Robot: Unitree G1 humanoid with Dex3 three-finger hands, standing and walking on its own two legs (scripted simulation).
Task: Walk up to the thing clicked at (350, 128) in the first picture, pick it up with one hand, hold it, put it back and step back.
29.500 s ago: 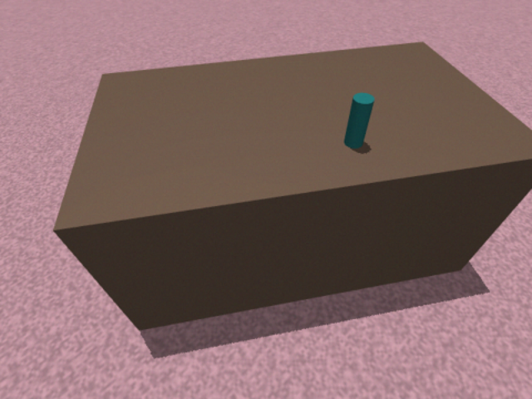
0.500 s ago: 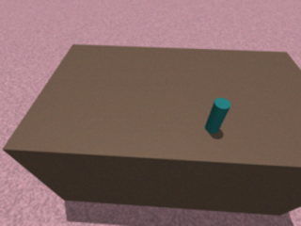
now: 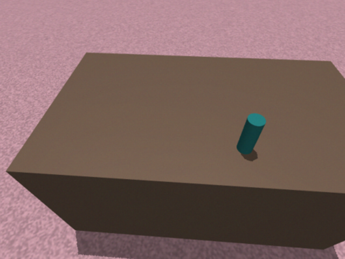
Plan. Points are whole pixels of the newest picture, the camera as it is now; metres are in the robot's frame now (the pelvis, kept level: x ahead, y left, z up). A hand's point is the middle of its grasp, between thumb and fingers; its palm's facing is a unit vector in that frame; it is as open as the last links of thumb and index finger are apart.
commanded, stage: stand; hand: right
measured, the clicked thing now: (250, 134) +0.51 -0.22 -0.06
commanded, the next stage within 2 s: step back in 0.20 s
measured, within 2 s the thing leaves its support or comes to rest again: neither
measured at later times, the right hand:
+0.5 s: hand out of the picture +0.06 -0.30 -0.18, palm faces -0.02 +0.93 -0.36, open 7.4 cm
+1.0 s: hand out of the picture -0.06 -0.25 -0.15, palm faces -0.09 +0.90 -0.43, open 7.4 cm
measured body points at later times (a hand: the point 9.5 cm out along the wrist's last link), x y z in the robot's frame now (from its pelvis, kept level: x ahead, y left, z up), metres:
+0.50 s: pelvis -0.04 -0.03 -0.02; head +0.02 -0.04 +0.42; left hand +0.04 +0.30 -0.14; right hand +0.07 -0.35 -0.16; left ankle -0.02 +0.11 -0.72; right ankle +0.00 -0.14 -0.75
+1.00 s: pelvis -0.15 +0.02 -0.01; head -0.08 +0.05 +0.43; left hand -0.05 +0.33 -0.15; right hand -0.05 -0.30 -0.12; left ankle -0.14 +0.11 -0.75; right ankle -0.18 -0.14 -0.65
